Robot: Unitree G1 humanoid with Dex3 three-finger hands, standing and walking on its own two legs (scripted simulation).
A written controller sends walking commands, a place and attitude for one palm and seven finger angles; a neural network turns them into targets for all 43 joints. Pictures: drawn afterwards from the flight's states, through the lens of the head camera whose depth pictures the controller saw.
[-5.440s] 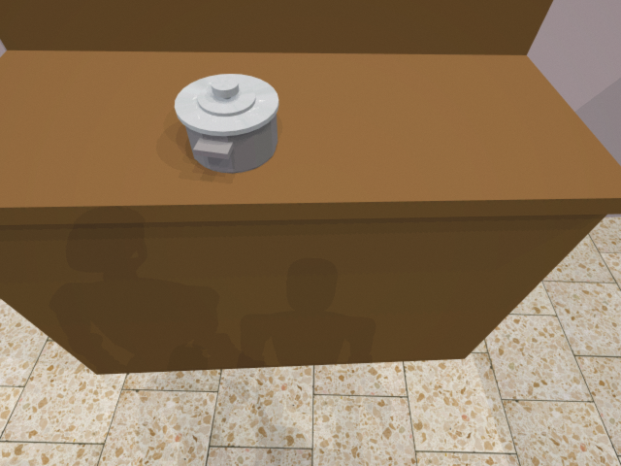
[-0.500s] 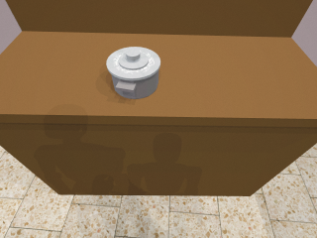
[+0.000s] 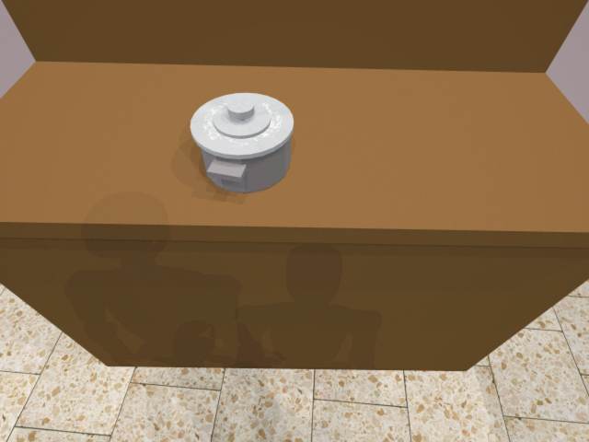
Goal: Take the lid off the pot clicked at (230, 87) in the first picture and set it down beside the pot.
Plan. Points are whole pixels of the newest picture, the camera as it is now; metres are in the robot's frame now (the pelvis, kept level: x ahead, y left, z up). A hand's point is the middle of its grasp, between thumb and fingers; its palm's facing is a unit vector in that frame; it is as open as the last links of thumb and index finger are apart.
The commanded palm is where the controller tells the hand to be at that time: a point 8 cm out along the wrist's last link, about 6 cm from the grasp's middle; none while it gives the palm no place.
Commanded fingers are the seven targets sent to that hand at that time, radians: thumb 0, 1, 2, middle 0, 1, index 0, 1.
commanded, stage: look again from close up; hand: left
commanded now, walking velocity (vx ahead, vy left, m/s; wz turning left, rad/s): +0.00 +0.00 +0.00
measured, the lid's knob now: (241, 108) +0.54 +0.12 +0.16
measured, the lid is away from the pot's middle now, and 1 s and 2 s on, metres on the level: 0.00 0.00 0.00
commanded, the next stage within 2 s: shuffle to correct the standing spot in 0.18 s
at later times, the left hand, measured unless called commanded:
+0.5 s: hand out of the picture +0.01 +0.16 -0.18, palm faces +0.06 -0.98 -0.17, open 7.4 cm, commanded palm none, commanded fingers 0.00 0.90 0.90 -0.20 -0.30 -0.20 -0.30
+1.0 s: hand (227, 416) +0.18 +0.12 -0.16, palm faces +0.06 -0.97 -0.24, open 7.3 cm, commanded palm none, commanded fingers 0.00 0.90 0.90 -0.20 -0.30 -0.20 -0.30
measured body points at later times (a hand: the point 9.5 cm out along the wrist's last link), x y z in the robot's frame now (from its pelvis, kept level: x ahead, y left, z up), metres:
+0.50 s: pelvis +0.02 -0.01 -0.01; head +0.03 +0.00 +0.44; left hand +0.00 +0.21 -0.17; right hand +0.02 -0.23 -0.16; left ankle +0.03 +0.10 -0.74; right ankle -0.06 -0.10 -0.74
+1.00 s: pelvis +0.09 -0.07 -0.01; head +0.13 -0.08 +0.44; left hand +0.18 +0.17 -0.15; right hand +0.07 -0.31 -0.17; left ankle +0.04 +0.07 -0.70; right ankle +0.11 -0.19 -0.74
